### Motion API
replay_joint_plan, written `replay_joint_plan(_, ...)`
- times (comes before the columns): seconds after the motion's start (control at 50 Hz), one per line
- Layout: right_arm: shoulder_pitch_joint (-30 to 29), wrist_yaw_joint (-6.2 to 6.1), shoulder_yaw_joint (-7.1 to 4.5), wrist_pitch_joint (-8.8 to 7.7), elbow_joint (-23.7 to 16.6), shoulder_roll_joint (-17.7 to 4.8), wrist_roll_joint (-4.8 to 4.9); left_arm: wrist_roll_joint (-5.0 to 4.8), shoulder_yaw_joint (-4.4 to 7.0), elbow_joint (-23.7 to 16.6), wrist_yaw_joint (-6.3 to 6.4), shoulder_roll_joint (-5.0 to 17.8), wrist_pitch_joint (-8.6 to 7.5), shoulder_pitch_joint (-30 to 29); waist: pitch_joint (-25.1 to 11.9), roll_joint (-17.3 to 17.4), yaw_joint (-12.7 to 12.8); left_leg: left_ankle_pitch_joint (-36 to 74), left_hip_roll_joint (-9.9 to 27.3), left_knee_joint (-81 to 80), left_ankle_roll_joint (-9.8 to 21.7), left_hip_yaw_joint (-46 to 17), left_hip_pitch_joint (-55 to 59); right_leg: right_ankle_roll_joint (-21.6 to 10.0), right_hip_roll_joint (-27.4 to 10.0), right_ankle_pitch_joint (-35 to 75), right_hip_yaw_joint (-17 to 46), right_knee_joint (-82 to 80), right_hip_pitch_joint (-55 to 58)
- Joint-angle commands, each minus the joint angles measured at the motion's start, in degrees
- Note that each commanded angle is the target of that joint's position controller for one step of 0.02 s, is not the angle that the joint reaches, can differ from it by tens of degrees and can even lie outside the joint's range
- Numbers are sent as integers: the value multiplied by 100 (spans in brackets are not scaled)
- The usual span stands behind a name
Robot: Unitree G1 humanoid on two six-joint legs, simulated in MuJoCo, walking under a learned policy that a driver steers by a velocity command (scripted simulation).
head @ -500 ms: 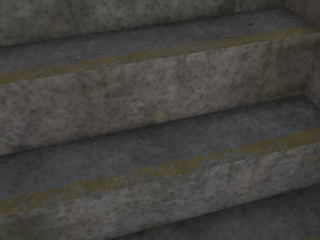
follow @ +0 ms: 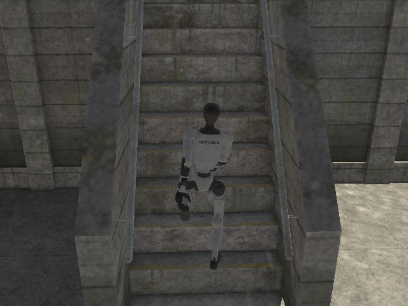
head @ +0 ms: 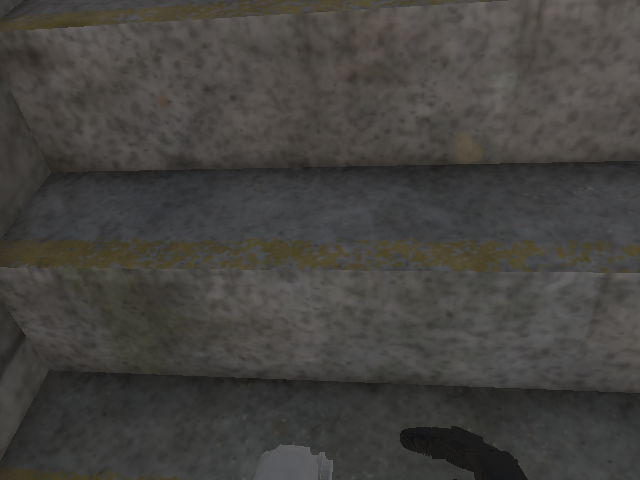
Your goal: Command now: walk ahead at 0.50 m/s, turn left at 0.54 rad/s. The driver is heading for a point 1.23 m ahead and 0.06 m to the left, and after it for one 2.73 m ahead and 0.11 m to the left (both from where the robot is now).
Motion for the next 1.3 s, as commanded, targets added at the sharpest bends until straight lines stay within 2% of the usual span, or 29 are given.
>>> replay_joint_plan(0.02,-2358,182,101,-213,-1260,280,-8,-54,156,-1,140,902,62,396,1262,-828,-240,-334,173,-980,146,286,-1673,-426,-1489,503,1442,-2093,619)
replay_joint_plan(0.06,-2608,266,155,-184,-1555,178,-45,-110,117,182,219,832,64,314,1208,-813,-336,-376,407,-2060,292,568,-789,-460,-1386,1285,878,-2614,356)
replay_joint_plan(0.12,-2373,311,310,-32,-1693,101,20,-323,120,610,128,1415,90,757,170,-1080,-679,-3073,-425,-4606,803,2043,2997,-727,-1043,8283,-353,-2164,278)
replay_joint_plan(0.18,365,201,-298,255,-868,-1036,-236,-374,239,35,-147,2012,-135,-75,-1384,-1966,-1639,-3344,-894,-5644,1223,804,5350,-1321,-1433,13714,-154,558,828)
replay_joint_plan(0.2,992,99,-528,388,-594,-1512,-326,-337,320,-213,-287,2242,-183,-648,-1516,-1273,-1937,-3928,-410,-7197,1436,-1015,6021,-1357,-972,10877,-12,1609,-151)
replay_joint_plan(0.24,1209,-60,-903,508,-155,-2270,-588,-172,230,-971,-572,1322,-220,-2186,-1086,484,-1646,-6593,674,-10959,1962,-5542,6243,-1090,502,2389,1471,6150,-3064)
replay_joint_plan(0.26,955,9,-691,396,-1,-1865,-648,-128,84,-1831,-730,705,-330,-3196,-427,402,-1276,-5615,760,-11281,1448,-5484,5159,-986,776,1797,2298,9072,-3939)
replay_joint_plan(0.28,-93,-223,-882,328,232,-1428,-371,195,156,-2294,-597,374,-307,-3011,894,308,-751,-5566,185,-10575,939,-3988,3730,-701,482,1826,2274,9119,-4410)
replay_joint_plan(0.3,-308,-382,-786,217,487,-1152,-487,161,89,-2257,-474,29,-269,-2169,1468,490,-92,-5021,87,-9968,687,-2822,3135,-574,491,1896,2108,9251,-4768)
replay_joint_plan(0.34,50,-378,-618,87,904,-516,-663,77,-20,-2045,-336,-16,-294,-1387,1274,-71,243,-3857,-199,-9498,685,-1590,2891,-459,572,2628,1741,9595,-4782)
replay_joint_plan(0.42,676,-210,-786,-209,1104,-1208,-240,-285,-81,-1968,-144,78,-82,-1863,1151,-176,13,-3041,39,-10333,1001,-1297,3058,-18,509,2575,1109,8945,-5036)
replay_joint_plan(0.54,2149,-375,-858,-393,1328,-948,-206,-234,9,-1751,-170,185,84,-2516,829,92,-832,-2738,400,-10792,1371,-2146,5101,-188,444,2713,990,9280,-5762)
replay_joint_plan(0.56,2405,-413,-932,-450,1356,-962,-256,-77,22,-1782,-284,146,20,-2603,572,60,-928,-2619,449,-10896,1423,-2283,5676,-313,443,2698,971,8872,-5710)
replay_joint_plan(0.58,1864,-107,-642,-398,1080,-947,-561,-174,-125,-2085,-275,380,-43,-2985,-336,182,-748,-2768,916,-10984,1449,-3288,6272,-279,325,2929,1681,8849,-5744)
replay_joint_plan(0.64,2432,-87,-712,-177,1208,-1163,-395,-286,-267,-2175,-312,213,-171,-3292,21,64,-1080,-2180,1053,-11324,1324,-2997,7714,-273,526,2025,1772,8878,-6666)
replay_joint_plan(0.76,4349,-129,-643,-315,1895,-912,-616,-541,-629,-3023,-481,-489,-489,-4753,1368,164,-1732,-743,1624,-11691,1736,-3123,9580,-174,851,-584,2317,12926,-10334)
replay_joint_plan(0.8,4067,-206,-587,-359,1842,-829,-641,-625,-735,-3223,-492,-541,-526,-4521,1582,51,-1358,493,1697,-11546,1377,-2475,9393,-141,667,-1152,2657,13683,-10812)
replay_joint_plan(0.84,2842,-223,-535,-265,1522,-823,-350,-466,-949,-3981,-653,-459,-467,-5251,1744,-530,-792,-130,1053,-12523,957,-1143,6543,-111,68,-435,1850,10566,-8729)
replay_joint_plan(0.88,2333,-314,-529,-312,1336,-1215,177,-172,-1148,-4544,-597,-404,-428,-5983,892,-273,-575,1476,514,-14077,987,-55,2965,-281,-88,1136,261,7050,-2910)
replay_joint_plan(0.9,3227,-297,-496,-406,1862,-1414,329,-372,-1009,-4453,-457,-278,-474,-5983,-188,82,-591,5199,541,-13608,1145,99,3447,-441,463,902,-74,7028,-1145)
replay_joint_plan(0.94,3811,-118,-878,-642,1988,-2553,114,-168,-368,-3542,-286,866,-415,-3374,-2088,882,97,11575,1014,-10625,1258,-465,5475,-836,515,-1068,1377,5785,613)
replay_joint_plan(0.98,3373,90,-849,-801,1529,-2417,-91,106,173,-2507,-216,2013,-19,-750,-3756,-1149,510,9142,483,-8067,1345,-583,5533,-1365,-131,-3217,4363,2821,1680)
replay_joint_plan(1.0,2962,220,-660,-745,1453,-1634,-307,147,230,-2032,-211,1645,110,-1145,-3994,-3283,-28,2734,-383,-5282,1169,-1055,4451,-1526,-797,-3824,6329,2586,1654)
replay_joint_plan(1.02,1324,442,-577,-836,678,-1386,-316,-6,175,-1545,-328,1445,337,-1086,-2367,-2584,222,1215,-406,-3844,927,-483,4501,-954,-68,-1698,4026,2710,-204)
replay_joint_plan(1.04,28,397,-548,-774,-121,-869,-149,47,-9,-1408,-416,889,449,-1991,-847,-1351,-358,411,-534,-2853,877,-675,3655,-547,349,-1131,2552,2892,-1703)
replay_joint_plan(1.06,132,379,-441,-604,-479,-493,-161,-20,-156,-1478,-441,269,530,-3081,-47,-841,-1124,-248,-533,-2367,857,-694,3069,-573,44,-2706,3025,2343,-3442)
replay_joint_plan(1.1,1556,417,-382,-360,-366,-683,-352,-275,-123,-1649,-389,194,430,-4165,976,-881,-1858,476,-596,-1725,504,-651,2928,-801,-78,-3308,3315,1777,-4807)
replay_joint_plan(1.18,2265,24,-341,-193,-81,-944,-307,6,-37,-1544,-311,622,275,-4296,1108,-847,-2178,1363,-709,-1621,-59,-390,2739,-1057,-402,-2855,3150,1055,-5302)
replay_joint_plan(1.3,1433,-286,-387,-44,-449,-1320,-122,-128,168,-1959,-42,1567,-84,-3445,428,-1110,-1310,-7,24,-3213,-229,-344,2675,-1211,-1101,-3664,4277,898,-4133)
